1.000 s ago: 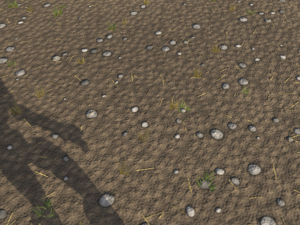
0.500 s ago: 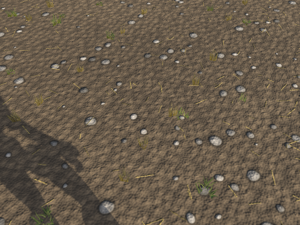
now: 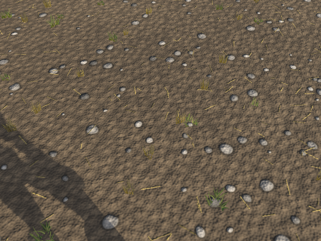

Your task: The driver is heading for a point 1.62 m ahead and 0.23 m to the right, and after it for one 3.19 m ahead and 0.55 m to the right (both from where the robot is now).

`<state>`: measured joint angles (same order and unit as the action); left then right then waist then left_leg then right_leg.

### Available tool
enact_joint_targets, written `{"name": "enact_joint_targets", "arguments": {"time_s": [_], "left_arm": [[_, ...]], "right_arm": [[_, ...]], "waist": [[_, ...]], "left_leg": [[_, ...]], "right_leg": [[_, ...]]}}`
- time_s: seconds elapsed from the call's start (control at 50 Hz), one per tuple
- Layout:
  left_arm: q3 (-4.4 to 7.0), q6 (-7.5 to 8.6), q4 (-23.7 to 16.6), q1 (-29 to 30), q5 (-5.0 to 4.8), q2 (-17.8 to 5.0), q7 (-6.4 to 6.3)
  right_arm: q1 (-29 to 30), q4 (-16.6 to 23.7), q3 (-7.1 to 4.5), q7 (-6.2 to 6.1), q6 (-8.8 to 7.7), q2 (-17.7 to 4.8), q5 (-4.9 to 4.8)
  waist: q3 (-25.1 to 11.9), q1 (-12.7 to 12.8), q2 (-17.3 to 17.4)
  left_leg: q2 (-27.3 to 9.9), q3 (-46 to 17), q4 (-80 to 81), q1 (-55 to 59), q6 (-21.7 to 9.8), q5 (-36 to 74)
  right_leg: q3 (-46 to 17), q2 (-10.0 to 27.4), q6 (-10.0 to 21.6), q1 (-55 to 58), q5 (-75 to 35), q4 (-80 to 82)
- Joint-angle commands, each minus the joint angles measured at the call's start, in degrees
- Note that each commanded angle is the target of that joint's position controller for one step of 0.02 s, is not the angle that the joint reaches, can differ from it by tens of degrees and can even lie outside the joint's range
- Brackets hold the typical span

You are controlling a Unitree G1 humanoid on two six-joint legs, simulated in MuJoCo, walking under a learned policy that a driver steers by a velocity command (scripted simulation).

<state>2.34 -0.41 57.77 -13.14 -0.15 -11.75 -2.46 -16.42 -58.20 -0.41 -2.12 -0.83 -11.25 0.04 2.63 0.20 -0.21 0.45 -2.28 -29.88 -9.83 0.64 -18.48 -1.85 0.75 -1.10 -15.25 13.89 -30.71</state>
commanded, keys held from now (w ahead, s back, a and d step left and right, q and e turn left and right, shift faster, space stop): no key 1.00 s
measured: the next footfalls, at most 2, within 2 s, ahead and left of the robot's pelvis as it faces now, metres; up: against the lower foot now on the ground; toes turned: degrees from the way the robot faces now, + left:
left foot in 1.68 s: +0.38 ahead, +0.09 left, +0.00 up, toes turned +0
right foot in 2.00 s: +0.31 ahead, -0.13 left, +0.00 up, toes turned -1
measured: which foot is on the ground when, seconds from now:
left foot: down 0.00-1.00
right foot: down 0.00-1.00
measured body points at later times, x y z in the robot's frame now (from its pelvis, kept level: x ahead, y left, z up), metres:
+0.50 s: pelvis +0.00 +0.00 +0.00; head +0.01 +0.00 +0.45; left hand +0.03 +0.24 -0.15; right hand -0.01 -0.23 -0.16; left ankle -0.02 +0.13 -0.73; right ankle +0.03 -0.13 -0.73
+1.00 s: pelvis +0.00 +0.00 +0.00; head +0.02 +0.00 +0.45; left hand +0.02 +0.23 -0.16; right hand -0.03 -0.23 -0.16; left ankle -0.02 +0.13 -0.73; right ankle +0.03 -0.13 -0.73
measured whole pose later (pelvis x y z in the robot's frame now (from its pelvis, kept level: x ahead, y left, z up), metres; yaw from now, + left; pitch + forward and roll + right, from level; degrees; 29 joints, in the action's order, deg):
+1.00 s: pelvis +0.00 +0.00 +0.00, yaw +0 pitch -1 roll +0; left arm 1.0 -0.5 62.1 -14.7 -0.4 -9.7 -2.5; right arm -20.4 -62.3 0.3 -2.4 -1.2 -8.8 -0.2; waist 2.4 0.1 -0.3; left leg -0.1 -1.8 -29.4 -10.1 1.0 -18.4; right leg -2.1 0.3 -0.8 -15.9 13.8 -30.6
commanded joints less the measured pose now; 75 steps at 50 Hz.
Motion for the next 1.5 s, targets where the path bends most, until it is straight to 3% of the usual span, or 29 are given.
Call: {"name": "enact_joint_targets", "arguments": {"time_s": [0.02, 0.4, 1.02, 1.04, 1.08, 1.1, 1.14, 1.2, 1.22, 1.26, 1.28, 1.3, 1.32, 1.34, 1.36, 1.4, 1.42, 1.44, 1.5], "left_arm": [[0.96, 0.38, -1.09, -1.58, -0.03, -5.65, -0.15], [0.16, 0.21, 1.87, -2.65, -0.15, -4.24, -0.11], [-0.59, 0.16, 3.37, -4.65, -0.28, -2.95, -0.2], [-0.76, 0.11, 4.03, -5.75, -0.21, -2.27, -0.21], [-0.25, 0.15, 4.18, -6.38, -0.87, -3.43, -0.38], [-0.11, 0.55, 3.72, -5.8, -0.94, -3.75, -0.37], [-0.25, 2.24, 2.81, -5.15, -1.28, -2.58, 0.1], [-0.62, 4.94, 0.74, -1.89, -1.54, -0.14, 1.42], [-0.68, 5.66, 0.15, -1.35, -1.73, -0.12, 1.79], [-0.6, 6.61, 1.08, -5.76, -2.32, 0.17, 2.24], [-0.11, 6.79, 3.3, -11.65, -2.2, -0.64, 2.27], [1.29, 7.05, 5.7, -19.61, -1.94, -4.77, 2.32], [3.56, 7.4, 7.31, -28.67, -2.07, -12.73, 2.95], [2.38, 7.96, 6.84, -28.82, -0.67, -10.25, 3.29], [1.28, 8.26, 5.1, -22.68, -0.19, -6.79, 3.25], [0.26, 7.79, 2.87, -16.61, -0.29, -4.84, 3.58], [-0.48, 7.19, 2.75, -16.08, -0.11, -3.29, 3.48], [-0.93, 6.4, 2.98, -16.82, 0.18, -2.35, 3.15], [-1.33, 4.99, 2.26, -16.18, 0.75, -4.2, 1.54]], "right_arm": [[-3.29, 0.6, -0.8, -0.19, -0.41, -5.1, -0.01], [-6.39, -2.43, -0.17, -0.33, -0.44, -3.51, -0.09], [-9.58, -3.81, 0.05, -0.38, -0.54, -1.99, -0.21], [-10.89, -4.53, 0.19, -0.41, -0.47, -1.3, -0.2], [-10.54, -4.04, -0.52, -0.77, -0.18, -3.22, -0.87], [-10.32, -3.4, -0.68, -0.89, -0.35, -3.6, -1.08], [-11.47, -2.92, -0.89, -0.68, -1.55, -3.9, -1.7], [-15.11, -3.31, -2.28, 0.08, -3.02, -7.78, -2.11], [-13.88, -2.71, -2.59, 0.3, -3.2, -8.65, -2.2], [-9.11, -0.78, -2.35, 0.7, -3.32, -8.18, -2.27], [-5.65, 0.56, -2.14, 0.88, -3.3, -7.45, -2.31], [-2.11, 2.29, -1.62, 0.86, -3.81, -5.43, -2.38], [-1.27, 4.58, -0.97, 0.64, -5.06, -2.53, -1.95], [-1.25, 5.37, -0.94, 0.87, -6.41, -2.83, -2.27], [-1.34, 5.43, -1.23, 1.55, -7.02, -4.0, -2.93], [0.23, 5.68, -1.83, 2.24, -7.5, -4.84, -2.49], [2.0, 6.1, -2.78, 2.3, -7.35, -6.49, -1.85], [2.09, 6.24, -3.07, 2.6, -6.92, -6.07, -1.78], [6.64, 8.22, -1.95, 3.08, -5.38, -1.47, -1.61]], "waist": [[0.42, 0.0, 0.07], [1.13, -0.06, 0.13], [1.63, -0.1, 0.21], [0.16, -0.12, 0.32], [2.89, -0.17, 1.09], [5.51, -0.43, 1.1], [7.87, -1.01, 2.37], [7.41, -2.67, 9.97], [8.52, -2.11, 11.2], [9.49, 1.64, 10.75], [8.57, 4.39, 8.93], [6.91, 7.54, 1.0], [2.6, 9.83, -16.37], [0.52, 7.98, -15.11], [3.57, 4.72, -8.12], [4.08, 2.38, -2.45], [4.19, 2.09, -2.66], [3.6, 1.74, -3.92], [3.77, 1.0, -4.09]], "left_leg": [[-0.7, -0.2, 6.58, -6.16, -1.13, 5.68], [-0.51, 0.5, 6.85, -6.38, -0.87, 5.32], [-0.47, 1.0, 6.79, -6.56, -0.7, 5.66], [0.06, 1.58, 7.09, -5.97, -0.9, 0.01], [0.57, 1.08, 6.57, -8.63, -3.08, -17.36], [-0.36, -0.38, 7.12, -10.85, -4.43, -23.63], [-3.52, -4.99, 8.74, -11.51, -6.89, -26.25], [-12.54, -18.9, 16.35, -4.64, -12.18, -28.49], [-15.68, -23.18, 18.36, -5.7, -13.76, -27.73], [-14.34, -20.35, 16.32, -10.68, -12.3, -23.03], [-10.66, -14.91, 11.8, -14.88, -9.82, -17.12], [-4.55, -5.85, -0.93, -21.21, -6.31, -5.83], [2.52, 3.74, -23.57, -30.77, -2.49, -2.77], [2.32, -2.2, -37.35, -37.22, -3.16, -10.59], [-1.0, -4.37, -43.96, -40.4, -4.84, -7.85], [-4.88, -2.81, -42.25, -41.83, -6.47, 1.16], [-5.77, -0.99, -39.52, -40.21, -6.24, 3.26], [-5.69, 0.62, -37.44, -37.94, -5.62, 3.92], [-3.69, 4.63, -24.11, -31.2, -2.81, 9.1]], "right_leg": [[-0.34, 0.59, 1.5, 4.05, -6.62, 4.47], [-0.23, 0.2, 1.79, 3.34, -5.61, 4.93], [-0.15, -0.07, 1.93, 2.94, -6.08, 4.73], [0.51, -0.72, 2.0, 3.64, 0.05, 4.88], [1.85, -2.57, 3.19, -0.29, 19.79, 3.33], [1.06, -2.13, 3.98, -3.23, 25.55, 3.21], [-0.03, -1.09, 4.8, -6.06, 24.6, 1.54], [4.73, -3.04, 4.02, -11.92, 12.09, -9.49], [4.57, -2.08, 4.91, -11.87, 10.14, -11.3], [4.51, -1.71, 6.84, -3.31, 10.69, -3.38], [3.6, -1.93, 6.92, 5.94, 8.28, 1.94], [-6.1, 2.49, 8.87, 14.46, 8.98, 7.28], [-28.74, 14.48, 15.4, 25.05, 9.07, 16.57], [-42.14, 21.22, 18.55, 27.05, 5.9, 20.61], [-36.33, 21.0, 17.3, 24.95, 1.73, 19.11], [-22.77, 16.76, 14.31, 23.32, -6.83, 19.87], [-16.34, 14.16, 12.22, 22.39, -17.25, 19.78], [-11.7, 12.31, 10.87, 21.46, -25.48, 19.38], [-3.21, 8.98, 9.72, 14.13, -37.64, 19.4]]}}
Over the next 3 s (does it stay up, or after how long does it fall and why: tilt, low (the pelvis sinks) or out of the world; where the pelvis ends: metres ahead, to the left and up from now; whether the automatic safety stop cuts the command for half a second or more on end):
stays up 0.58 0.00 -0.01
